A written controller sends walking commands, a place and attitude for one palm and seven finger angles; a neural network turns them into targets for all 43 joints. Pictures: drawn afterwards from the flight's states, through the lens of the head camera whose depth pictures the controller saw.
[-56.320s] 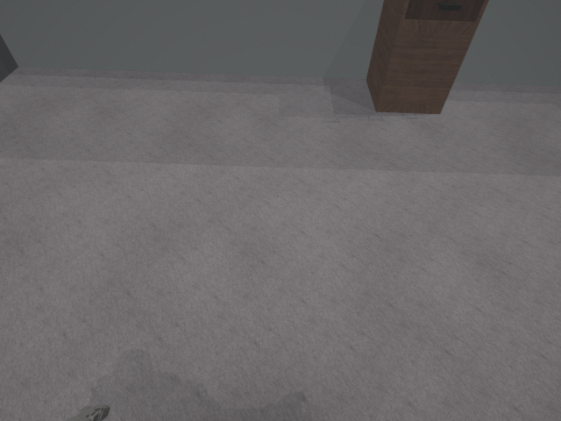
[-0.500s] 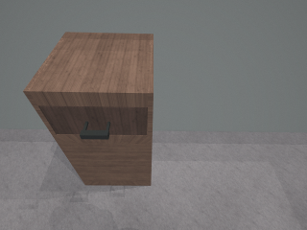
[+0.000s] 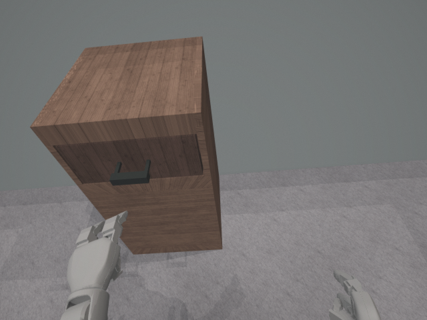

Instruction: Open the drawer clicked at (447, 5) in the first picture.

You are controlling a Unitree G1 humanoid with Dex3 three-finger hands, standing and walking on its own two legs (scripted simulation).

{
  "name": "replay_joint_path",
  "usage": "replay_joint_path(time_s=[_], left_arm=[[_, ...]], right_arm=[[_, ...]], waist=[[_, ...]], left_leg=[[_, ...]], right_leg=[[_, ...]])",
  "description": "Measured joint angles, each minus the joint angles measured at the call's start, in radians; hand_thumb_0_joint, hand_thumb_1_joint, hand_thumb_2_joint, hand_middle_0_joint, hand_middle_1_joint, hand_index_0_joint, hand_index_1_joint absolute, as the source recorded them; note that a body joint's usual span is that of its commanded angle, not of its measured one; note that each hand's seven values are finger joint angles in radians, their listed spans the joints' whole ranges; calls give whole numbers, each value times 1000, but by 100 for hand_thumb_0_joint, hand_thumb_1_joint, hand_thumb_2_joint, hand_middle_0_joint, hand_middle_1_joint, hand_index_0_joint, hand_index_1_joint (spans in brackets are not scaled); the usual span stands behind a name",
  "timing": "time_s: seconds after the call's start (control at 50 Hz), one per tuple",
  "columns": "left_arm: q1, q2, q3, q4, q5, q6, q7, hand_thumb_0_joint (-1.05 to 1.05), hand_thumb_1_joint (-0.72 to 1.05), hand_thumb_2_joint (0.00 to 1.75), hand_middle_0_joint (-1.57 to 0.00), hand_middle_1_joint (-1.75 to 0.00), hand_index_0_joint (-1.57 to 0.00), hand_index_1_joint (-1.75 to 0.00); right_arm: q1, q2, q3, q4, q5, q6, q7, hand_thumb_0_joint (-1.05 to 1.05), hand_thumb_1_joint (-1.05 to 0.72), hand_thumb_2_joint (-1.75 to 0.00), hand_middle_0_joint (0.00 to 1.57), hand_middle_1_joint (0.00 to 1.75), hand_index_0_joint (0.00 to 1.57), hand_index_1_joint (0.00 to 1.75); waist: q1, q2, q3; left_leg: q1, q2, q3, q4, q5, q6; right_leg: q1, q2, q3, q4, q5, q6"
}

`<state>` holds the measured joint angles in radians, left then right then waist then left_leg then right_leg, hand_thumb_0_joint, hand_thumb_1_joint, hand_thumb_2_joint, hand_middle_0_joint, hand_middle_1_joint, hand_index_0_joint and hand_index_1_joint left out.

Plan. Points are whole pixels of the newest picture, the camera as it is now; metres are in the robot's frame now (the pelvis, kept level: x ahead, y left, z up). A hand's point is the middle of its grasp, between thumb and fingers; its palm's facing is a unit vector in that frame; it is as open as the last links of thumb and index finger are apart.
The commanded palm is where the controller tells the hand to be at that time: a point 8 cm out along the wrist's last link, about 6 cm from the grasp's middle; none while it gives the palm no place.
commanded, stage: raise the hand with hooked fingers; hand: left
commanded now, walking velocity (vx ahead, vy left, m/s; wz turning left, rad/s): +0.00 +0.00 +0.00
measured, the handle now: (131, 171) +0.52 +0.27 -0.07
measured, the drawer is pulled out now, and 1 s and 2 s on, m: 0.00 0.00 0.00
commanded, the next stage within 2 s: move the hooked fingers above the handle in 1.62 s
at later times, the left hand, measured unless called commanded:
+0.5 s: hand (111, 260) +0.23 +0.21 +0.01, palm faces +0.03 -0.12 -0.99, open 10.7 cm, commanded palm +0.20 +0.22 +0.06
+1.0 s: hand (85, 216) +0.29 +0.25 +0.07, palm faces +0.10 -0.11 -0.99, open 13.4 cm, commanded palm +0.27 +0.26 +0.13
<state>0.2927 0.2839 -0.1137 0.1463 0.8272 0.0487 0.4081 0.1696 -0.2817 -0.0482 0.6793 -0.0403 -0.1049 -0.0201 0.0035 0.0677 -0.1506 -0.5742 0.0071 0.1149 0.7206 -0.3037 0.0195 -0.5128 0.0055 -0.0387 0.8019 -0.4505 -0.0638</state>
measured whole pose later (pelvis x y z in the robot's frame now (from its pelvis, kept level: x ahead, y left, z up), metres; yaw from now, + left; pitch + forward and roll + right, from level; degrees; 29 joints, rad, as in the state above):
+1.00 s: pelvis +0.00 +0.03 +0.02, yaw -1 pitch +4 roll +0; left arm 0.03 0.37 -0.12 0.08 0.97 0.16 0.24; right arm 0.10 -0.23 -0.01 0.60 0.00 0.13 -0.03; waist 0.06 0.07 -0.07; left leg -0.41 -0.04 0.04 0.61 -0.27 0.05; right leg -0.32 0.01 -0.01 0.64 -0.38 -0.02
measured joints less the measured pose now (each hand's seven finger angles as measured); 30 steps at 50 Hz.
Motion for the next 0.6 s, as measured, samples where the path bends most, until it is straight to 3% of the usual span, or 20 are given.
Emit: replay_joint_path(time_s=[0.04,0.08,0.14,0.2,0.28,0.36,0.44,0.6], left_arm=[[-11,-23,-6,-12,116,-34,18,3,75,82,-20,-42,-20,-42],[6,-38,-20,-27,201,-63,34,2,70,80,-21,-45,-21,-45],[50,-37,-40,-34,269,-58,72,1,62,77,-22,-49,-22,-49],[69,-17,-37,-16,272,-24,94,1,54,74,-23,-54,-23,-54],[7,40,3,24,233,-15,72,0,43,70,-25,-60,-25,-60],[-73,79,31,23,189,-31,15,1,34,66,-26,-66,-26,-66],[-109,67,34,-4,175,-29,-28,1,25,62,-26,-72,-26,-72],[-78,51,38,-51,172,-3,-65,0,7,54,-27,-84,-27,-84]], right_arm=[[-46,2,-4,-47,0,62,27,2,-91,-90,20,29,20,30],[-76,3,-3,-92,4,114,44,1,-91,-90,20,29,19,30],[-108,5,-1,-143,5,176,49,1,-91,-90,20,29,19,30],[-130,17,4,-154,0,211,29,1,-91,-90,20,29,19,30],[-153,46,25,-122,-7,209,-1,1,-90,-90,20,29,19,30],[-144,80,52,-96,-10,186,-9,1,-90,-90,20,30,20,30],[-102,93,67,-84,-3,189,-2,1,-90,-90,20,30,20,30],[-12,52,46,-57,9,219,-9,1,-90,-90,20,30,20,30]], waist=[[22,-28,-20],[42,-56,-22],[69,-73,-3],[92,-68,13],[110,-50,37],[95,-33,47],[71,-18,43],[49,-20,53]], left_leg=[[-42,12,15,35,-10,-6],[-68,17,18,61,-15,-14],[-78,22,2,85,-19,-22],[-75,22,-28,96,-18,-24],[-65,7,-98,106,-21,-18],[-53,5,-128,99,-16,-16],[-24,6,-116,60,-3,-29],[48,-9,-87,-30,15,-26]], right_leg=[[-55,8,16,48,-10,-8],[-86,13,19,83,-21,-15],[-90,17,3,104,-30,-27],[-69,20,-25,99,-31,-35],[-35,33,-57,79,-24,-45],[-11,44,-69,51,-11,-49],[9,45,-53,17,3,-42],[55,42,10,-50,32,-17]])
